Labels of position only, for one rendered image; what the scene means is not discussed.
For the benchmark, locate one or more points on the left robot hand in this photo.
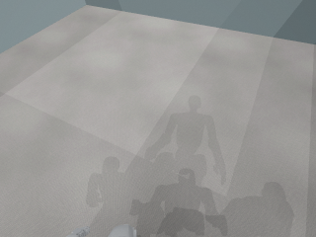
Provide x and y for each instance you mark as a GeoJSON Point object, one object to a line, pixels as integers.
{"type": "Point", "coordinates": [80, 232]}

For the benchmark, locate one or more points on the robot left thigh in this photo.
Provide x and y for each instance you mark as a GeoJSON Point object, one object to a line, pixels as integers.
{"type": "Point", "coordinates": [124, 230]}

